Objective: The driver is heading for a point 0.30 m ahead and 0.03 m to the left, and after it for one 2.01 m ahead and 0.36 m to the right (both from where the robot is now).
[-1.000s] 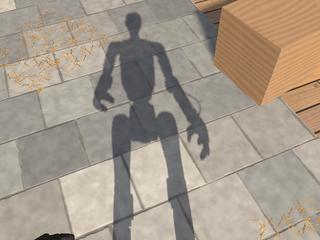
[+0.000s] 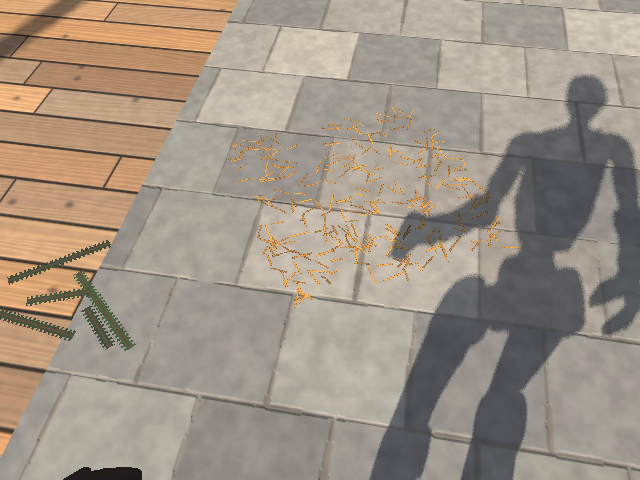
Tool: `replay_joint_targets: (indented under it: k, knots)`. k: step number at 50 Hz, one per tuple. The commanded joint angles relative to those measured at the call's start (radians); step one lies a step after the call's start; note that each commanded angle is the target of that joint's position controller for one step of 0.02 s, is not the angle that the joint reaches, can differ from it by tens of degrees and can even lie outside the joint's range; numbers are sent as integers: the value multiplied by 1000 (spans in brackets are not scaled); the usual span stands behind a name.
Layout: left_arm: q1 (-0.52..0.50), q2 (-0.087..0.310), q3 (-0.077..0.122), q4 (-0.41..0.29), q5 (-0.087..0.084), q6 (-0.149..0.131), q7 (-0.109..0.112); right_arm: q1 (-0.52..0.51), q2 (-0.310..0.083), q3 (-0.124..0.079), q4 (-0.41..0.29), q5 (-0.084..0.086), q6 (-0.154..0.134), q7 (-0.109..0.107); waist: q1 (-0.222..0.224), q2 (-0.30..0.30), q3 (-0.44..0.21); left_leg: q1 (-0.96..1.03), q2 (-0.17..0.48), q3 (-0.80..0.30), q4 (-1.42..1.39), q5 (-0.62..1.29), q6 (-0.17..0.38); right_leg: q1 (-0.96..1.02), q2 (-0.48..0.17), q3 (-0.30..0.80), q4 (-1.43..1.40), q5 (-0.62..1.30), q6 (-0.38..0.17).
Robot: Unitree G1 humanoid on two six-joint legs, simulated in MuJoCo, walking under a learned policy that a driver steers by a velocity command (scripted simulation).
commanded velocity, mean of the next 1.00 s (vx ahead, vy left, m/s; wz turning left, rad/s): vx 0.19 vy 0.00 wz -0.04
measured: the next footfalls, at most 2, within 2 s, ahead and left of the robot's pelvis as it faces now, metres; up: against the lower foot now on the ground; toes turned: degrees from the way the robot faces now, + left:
left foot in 0.38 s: +0.33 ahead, +0.17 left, +0.00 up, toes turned +11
right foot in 0.82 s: +0.30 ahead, -0.09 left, +0.00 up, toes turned -5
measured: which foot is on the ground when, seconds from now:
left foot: up 0.00-0.36, down 0.38-0.82, up 0.84-1.00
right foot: down 0.00-0.40, up 0.42-0.80, down 0.82-1.00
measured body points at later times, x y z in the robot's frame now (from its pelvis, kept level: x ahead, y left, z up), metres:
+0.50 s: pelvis +0.21 +0.04 +0.00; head +0.26 +0.06 +0.45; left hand +0.22 +0.33 -0.14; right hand +0.46 -0.15 -0.08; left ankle +0.29 +0.16 -0.73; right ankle +0.13 -0.12 -0.66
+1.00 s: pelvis +0.26 +0.00 +0.02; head +0.29 -0.04 +0.46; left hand +0.39 +0.28 -0.07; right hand +0.39 -0.30 -0.11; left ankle +0.28 +0.16 -0.64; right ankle +0.26 -0.08 -0.73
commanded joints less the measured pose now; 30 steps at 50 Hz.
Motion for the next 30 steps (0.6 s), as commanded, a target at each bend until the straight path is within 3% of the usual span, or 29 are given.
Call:
replay_joint_targets:
  k: [1, 2, 4, 8, 10, 12, 15, 17, 18, 19, 20, 21, 22, 23, 24, 25, 27, 30]
  knots:
    - [137, 117, 37, -13, 2, 12, 10, -79, -134, -30, -117, -13, -15, 1, 101, -117, -31, -468, 125, 17, 198, 107, -19, 421, -339, 433, -287, -188, -156]
    - [118, 98, 29, -7, 7, 11, 13, -84, -119, -33, -122, -12, -12, 7, 80, -135, -9, -428, 154, 18, 160, 143, -18, 358, -306, 348, -309, -103, -143]
    - [112, 95, 30, 8, 2, 5, 14, -70, -77, -27, -126, -1, 0, 15, 63, -159, 1, -388, 173, 44, 115, 171, -22, 305, -281, 240, -351, -15, -146]
    - [118, 144, 46, 39, 2, 0, 16, -137, -47, -17, -163, -10, 9, 19, 62, -110, 27, -439, 186, 58, -31, 279, -48, 316, -300, 99, -384, 213, -176]
    - [91, 161, 49, 44, 1, 12, 24, -166, -37, -13, -170, -16, 4, 28, 61, -107, 28, -387, 172, 101, -166, 381, -54, 309, -269, -15, -355, 416, -155]
    - [96, 177, 52, 55, -4, 28, 34, -219, -20, -7, -182, -20, -3, 42, 81, -110, 21, -306, 148, 155, -301, 490, -48, 300, -245, -100, -326, 502, -130]
    - [168, 193, 50, 98, -27, 41, 29, -282, -6, -2, -211, -21, -10, 59, 100, -109, -1, -212, 107, 161, -434, 486, -17, 345, -265, -85, -278, 553, -129]
    - [158, 212, 53, 114, -44, 47, 24, -241, -36, -15, -200, -33, -16, 60, 55, -121, -28, -129, 76, 165, -513, 438, 23, 387, -278, -57, -196, 645, -118]
    - [142, 211, 50, 120, -51, 48, 22, -164, -60, -27, -171, -42, -19, 54, 4, -113, -65, -21, 55, 180, -591, 498, 47, 391, -254, -59, -108, 681, -97]
    - [159, 185, 39, 130, -47, 46, 17, -83, -108, -44, -142, -53, -22, 42, -38, -81, -115, 145, 62, 182, -655, 682, 74, 339, -206, -79, 27, 633, -59]
    - [171, 123, 11, 103, -5, 39, 13, 21, -189, -55, -128, -81, -20, 22, -61, 37, -256, 437, 272, -6, -545, 1219, 139, 145, -138, -94, 283, 238, -3]
    - [344, 33, -27, 130, 3, 43, -4, -36, -170, -28, -150, -97, -15, 15, 29, 209, -438, 659, 549, -292, -498, 1485, 345, -63, -38, 26, 579, -570, 63]
    - [317, 144, 3, 168, -30, 59, -4, -32, -116, -23, -149, -71, -4, 24, -27, 111, -491, 565, 499, -248, -542, 1278, 331, -48, -69, 142, 634, -580, 71]
    - [220, 172, 13, 133, -52, 72, -1, -94, -99, -15, -141, -52, -3, 29, -16, 94, -341, 470, 433, -145, -589, 1108, 281, -125, -94, 111, 632, -552, 74]
    - [182, 146, 10, 132, -44, 88, 14, -157, -73, -6, -127, -43, -5, 29, 13, 45, -241, 356, 389, -94, -636, 937, 235, -149, -122, 89, 581, -498, 81]
    - [179, 145, 15, 139, -30, 110, 30, -207, -57, -1, -122, -43, -7, 29, 38, 49, -169, 226, 366, -50, -689, 806, 214, -109, -136, 82, 542, -441, 97]
    - [233, 130, 21, 149, -23, 150, 51, -279, -87, -15, -112, -62, -8, 20, 90, 96, -119, 28, 341, 34, -773, 669, 211, 18, -116, 35, 529, -339, 125]
    - [220, 119, 30, 127, -18, 171, 64, -300, -91, -23, -92, -60, -6, -1, 87, 98, -108, -10, 359, 90, -813, 508, 222, 15, -123, 17, 504, -271, 117]
Over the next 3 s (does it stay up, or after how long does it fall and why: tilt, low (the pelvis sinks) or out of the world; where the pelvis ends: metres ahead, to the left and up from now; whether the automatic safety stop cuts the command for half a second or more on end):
stays up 0.83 -0.11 0.02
